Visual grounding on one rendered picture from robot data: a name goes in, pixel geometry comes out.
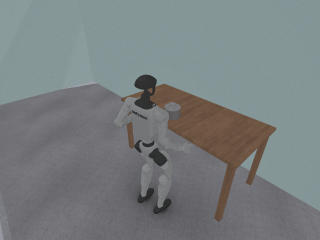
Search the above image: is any right robot shin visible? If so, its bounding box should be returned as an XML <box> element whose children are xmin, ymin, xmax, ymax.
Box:
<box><xmin>157</xmin><ymin>179</ymin><xmax>172</xmax><ymax>208</ymax></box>

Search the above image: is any left robot thigh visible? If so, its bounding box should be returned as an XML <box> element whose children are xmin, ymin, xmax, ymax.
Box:
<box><xmin>134</xmin><ymin>139</ymin><xmax>154</xmax><ymax>175</ymax></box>

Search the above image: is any lid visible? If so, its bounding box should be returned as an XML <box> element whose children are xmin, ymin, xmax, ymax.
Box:
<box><xmin>164</xmin><ymin>103</ymin><xmax>181</xmax><ymax>112</ymax></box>

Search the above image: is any left robot forearm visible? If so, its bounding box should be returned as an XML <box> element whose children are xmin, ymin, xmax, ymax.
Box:
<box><xmin>124</xmin><ymin>114</ymin><xmax>133</xmax><ymax>125</ymax></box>

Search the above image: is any pot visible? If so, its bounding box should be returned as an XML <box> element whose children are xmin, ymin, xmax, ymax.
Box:
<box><xmin>166</xmin><ymin>109</ymin><xmax>181</xmax><ymax>121</ymax></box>

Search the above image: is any right robot hand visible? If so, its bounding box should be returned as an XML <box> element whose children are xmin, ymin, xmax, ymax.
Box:
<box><xmin>182</xmin><ymin>142</ymin><xmax>193</xmax><ymax>154</ymax></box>

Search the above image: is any right robot upper arm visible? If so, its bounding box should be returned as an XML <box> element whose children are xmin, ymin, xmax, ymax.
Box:
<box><xmin>154</xmin><ymin>107</ymin><xmax>169</xmax><ymax>147</ymax></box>

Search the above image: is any right robot forearm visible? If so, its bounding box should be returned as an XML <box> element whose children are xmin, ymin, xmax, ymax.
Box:
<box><xmin>164</xmin><ymin>137</ymin><xmax>185</xmax><ymax>152</ymax></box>

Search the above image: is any left robot upper arm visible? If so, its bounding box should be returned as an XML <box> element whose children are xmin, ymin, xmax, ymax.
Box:
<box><xmin>113</xmin><ymin>97</ymin><xmax>137</xmax><ymax>128</ymax></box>

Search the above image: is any table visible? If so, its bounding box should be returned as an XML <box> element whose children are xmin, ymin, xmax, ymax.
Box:
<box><xmin>121</xmin><ymin>83</ymin><xmax>276</xmax><ymax>222</ymax></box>

